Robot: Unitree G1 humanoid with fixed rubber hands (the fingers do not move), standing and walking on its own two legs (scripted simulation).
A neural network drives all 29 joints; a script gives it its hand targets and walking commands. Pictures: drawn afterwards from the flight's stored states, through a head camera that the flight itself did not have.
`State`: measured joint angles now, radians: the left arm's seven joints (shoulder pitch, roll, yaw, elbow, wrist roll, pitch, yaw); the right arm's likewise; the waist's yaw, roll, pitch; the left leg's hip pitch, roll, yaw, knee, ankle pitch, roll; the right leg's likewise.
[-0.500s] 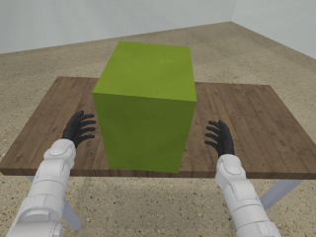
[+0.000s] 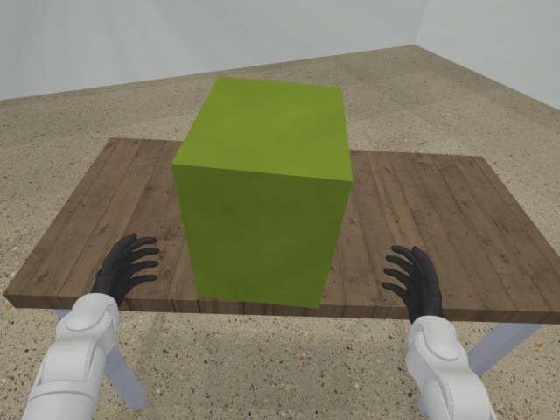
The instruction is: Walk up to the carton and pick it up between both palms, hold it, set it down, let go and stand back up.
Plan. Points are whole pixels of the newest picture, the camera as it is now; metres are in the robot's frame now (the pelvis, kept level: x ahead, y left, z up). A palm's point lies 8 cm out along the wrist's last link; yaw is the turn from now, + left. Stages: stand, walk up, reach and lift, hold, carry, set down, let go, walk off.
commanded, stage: set down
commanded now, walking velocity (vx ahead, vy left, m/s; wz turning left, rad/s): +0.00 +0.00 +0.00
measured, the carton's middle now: (268, 192) +0.47 +0.03 +0.09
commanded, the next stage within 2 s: none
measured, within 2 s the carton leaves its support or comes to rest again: neither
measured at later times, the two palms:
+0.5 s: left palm (84, 372) +0.20 +0.26 +0.02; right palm (438, 367) +0.19 -0.18 +0.06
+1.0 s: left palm (93, 366) +0.21 +0.25 +0.02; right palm (423, 369) +0.20 -0.18 +0.02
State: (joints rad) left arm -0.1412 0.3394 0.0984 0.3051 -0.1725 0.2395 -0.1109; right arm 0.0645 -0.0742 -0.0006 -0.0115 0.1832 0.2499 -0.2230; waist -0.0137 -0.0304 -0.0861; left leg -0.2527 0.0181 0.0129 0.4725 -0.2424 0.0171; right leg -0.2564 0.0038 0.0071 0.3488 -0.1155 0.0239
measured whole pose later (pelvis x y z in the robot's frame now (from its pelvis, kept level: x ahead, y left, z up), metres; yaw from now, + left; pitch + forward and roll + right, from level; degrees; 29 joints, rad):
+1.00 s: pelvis +0.02 +0.00 +0.00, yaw +0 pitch +0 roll -2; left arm 0.33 0.35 0.05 -0.03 -0.20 0.20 -0.09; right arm 0.41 -0.07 0.01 -0.10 0.18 0.16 -0.12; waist 0.02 0.00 0.00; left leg -0.20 0.02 0.01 0.47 -0.28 0.02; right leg -0.20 0.00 0.01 0.35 -0.15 0.02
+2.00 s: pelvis +0.03 +0.01 +0.00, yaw +0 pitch +0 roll -2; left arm 0.31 0.22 -0.03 0.30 -0.19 0.18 0.02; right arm 0.20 -0.11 -0.08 0.63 0.08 -0.14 0.02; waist 0.02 0.03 0.01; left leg -0.19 0.02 0.01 0.47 -0.29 0.02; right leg -0.20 0.00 0.01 0.35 -0.16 0.02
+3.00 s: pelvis +0.04 -0.01 +0.00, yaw +0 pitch +0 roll -1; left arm 0.25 0.30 0.00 0.65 -0.07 0.01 0.02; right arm 0.21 -0.28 -0.08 0.84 0.01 -0.04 0.03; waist 0.02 0.01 0.01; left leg -0.16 0.01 0.01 0.47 -0.31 0.02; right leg -0.20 0.00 0.01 0.44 -0.23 0.02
